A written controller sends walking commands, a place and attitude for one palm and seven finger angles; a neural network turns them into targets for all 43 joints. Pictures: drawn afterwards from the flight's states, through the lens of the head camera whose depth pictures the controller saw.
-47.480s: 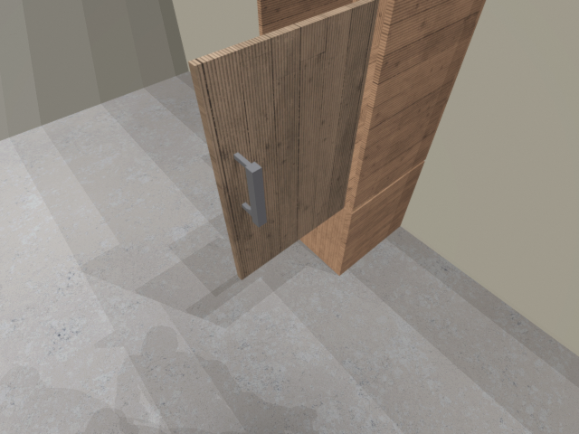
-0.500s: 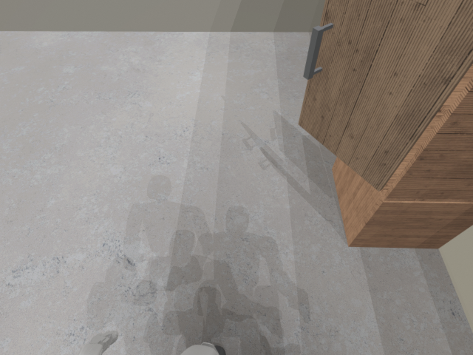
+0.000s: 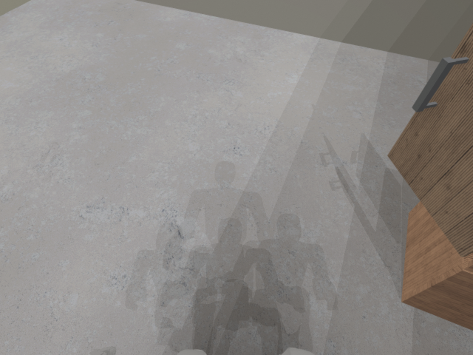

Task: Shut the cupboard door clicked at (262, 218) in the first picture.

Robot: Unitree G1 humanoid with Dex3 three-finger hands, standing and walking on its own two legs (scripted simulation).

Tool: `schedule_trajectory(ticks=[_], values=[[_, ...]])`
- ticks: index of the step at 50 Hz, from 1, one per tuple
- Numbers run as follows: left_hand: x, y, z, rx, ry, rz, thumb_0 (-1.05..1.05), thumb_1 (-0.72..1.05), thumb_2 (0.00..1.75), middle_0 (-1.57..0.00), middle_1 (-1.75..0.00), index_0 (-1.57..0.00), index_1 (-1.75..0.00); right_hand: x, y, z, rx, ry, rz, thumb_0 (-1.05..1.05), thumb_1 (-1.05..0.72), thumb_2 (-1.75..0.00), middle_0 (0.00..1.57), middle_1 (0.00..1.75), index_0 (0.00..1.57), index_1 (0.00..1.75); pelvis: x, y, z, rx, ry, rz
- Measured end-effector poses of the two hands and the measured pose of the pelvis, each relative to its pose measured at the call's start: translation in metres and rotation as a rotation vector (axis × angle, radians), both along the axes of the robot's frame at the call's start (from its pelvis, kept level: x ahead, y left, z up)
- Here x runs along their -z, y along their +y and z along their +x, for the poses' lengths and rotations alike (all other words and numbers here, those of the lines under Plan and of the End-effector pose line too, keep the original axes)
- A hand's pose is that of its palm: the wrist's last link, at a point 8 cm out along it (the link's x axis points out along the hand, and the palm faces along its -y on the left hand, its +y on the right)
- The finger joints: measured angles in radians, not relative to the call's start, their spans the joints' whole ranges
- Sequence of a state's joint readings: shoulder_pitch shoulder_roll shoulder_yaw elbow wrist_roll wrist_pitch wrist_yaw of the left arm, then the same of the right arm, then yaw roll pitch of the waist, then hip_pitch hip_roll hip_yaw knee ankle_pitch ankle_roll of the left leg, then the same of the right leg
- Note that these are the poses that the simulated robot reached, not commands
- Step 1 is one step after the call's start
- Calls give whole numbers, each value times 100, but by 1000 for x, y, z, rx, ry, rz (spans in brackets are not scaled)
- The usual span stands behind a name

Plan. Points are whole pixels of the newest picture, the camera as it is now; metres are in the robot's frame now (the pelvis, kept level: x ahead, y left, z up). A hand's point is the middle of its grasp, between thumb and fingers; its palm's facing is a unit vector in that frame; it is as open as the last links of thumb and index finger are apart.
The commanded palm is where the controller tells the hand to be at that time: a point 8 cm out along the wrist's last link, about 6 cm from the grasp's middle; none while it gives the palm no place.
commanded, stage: walk to a spot facing it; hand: left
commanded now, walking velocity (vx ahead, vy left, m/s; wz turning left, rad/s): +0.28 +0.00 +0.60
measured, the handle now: (439, 85) +0.76 -0.49 +0.00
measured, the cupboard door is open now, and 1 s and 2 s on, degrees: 37 37 37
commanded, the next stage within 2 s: turn to face it in 1.16 s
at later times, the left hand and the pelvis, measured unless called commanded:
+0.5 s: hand out of the picture +0.00 +0.21 -0.18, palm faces +0.38 -0.90 -0.20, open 7.4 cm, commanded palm none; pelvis +0.11 +0.04 -0.01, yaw +19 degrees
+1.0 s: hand (120, 260) +0.31 +0.28 -0.14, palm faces +0.52 -0.83 -0.21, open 7.3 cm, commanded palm none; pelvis +0.31 +0.07 +0.01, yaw +33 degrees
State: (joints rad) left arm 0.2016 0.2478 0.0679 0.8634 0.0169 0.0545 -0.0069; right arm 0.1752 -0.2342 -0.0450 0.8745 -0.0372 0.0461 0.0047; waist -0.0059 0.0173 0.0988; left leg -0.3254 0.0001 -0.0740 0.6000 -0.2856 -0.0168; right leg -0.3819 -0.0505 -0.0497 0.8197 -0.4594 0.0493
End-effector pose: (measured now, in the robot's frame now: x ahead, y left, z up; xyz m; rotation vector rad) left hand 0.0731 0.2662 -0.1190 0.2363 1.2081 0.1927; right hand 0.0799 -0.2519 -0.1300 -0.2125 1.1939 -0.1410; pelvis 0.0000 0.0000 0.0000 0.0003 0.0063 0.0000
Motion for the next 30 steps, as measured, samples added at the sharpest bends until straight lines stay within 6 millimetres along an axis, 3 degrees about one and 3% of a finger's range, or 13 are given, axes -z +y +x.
schedule_trajectory(ticks=[4, 11, 14, 18, 22, 25, 30], values=[[-4, -8, -13, -60, -56, 30, 1, 91, 89, -21, -30, -20, -30, 13, -10, 18, -47, 24, 23, 1, -90, -90, 20, 30, 21, 30, 7, -14, 10, -69, -2, 11], [-12, -29, -56, -203, 58, -13, 0, 91, 89, -20, -30, -20, -30, -9, -1, 77, -137, 6, 49, 1, -91, -90, 20, 30, 20, 30, -14, -15, 40, -173, 10, 27], [-8, -37, -71, -272, 96, -49, 1, 91, 89, -21, -30, -20, -30, -14, 16, 109, -207, 3, 50, 1, -91, -90, 20, 29, 20, 30, -16, -9, 54, -225, 13, 29], [4, -42, -92, -373, 159, -100, 0, 91, 89, -21, -30, -21, -30, -15, 52, 162, -324, -16, 47, 1, -91, -90, 19, 29, 20, 30, -11, 6, 74, -284, 10, 22], [26, -32, -107, -439, 239, -148, 0, 90, 89, -21, -30, -21, -30, -9, 93, 216, -414, -122, 36, 1, -91, -90, 20, 29, 20, 30, 9, 31, 95, -323, 1, 4], [32, -13, -90, -446, 256, -143, 1, 91, 89, -21, -30, -20, -30, -10, 108, 230, -422, -153, 26, 1, -91, -90, 20, 30, 20, 30, 11, 41, 108, -332, -15, 17], [16, 26, -12, -434, 94, -97, 1, 91, 89, -20, -30, -20, -30, -10, 112, 223, -406, -57, 15, 0, -91, -90, 20, 30, 20, 30, -3, 52, 136, -369, -14, 13]])
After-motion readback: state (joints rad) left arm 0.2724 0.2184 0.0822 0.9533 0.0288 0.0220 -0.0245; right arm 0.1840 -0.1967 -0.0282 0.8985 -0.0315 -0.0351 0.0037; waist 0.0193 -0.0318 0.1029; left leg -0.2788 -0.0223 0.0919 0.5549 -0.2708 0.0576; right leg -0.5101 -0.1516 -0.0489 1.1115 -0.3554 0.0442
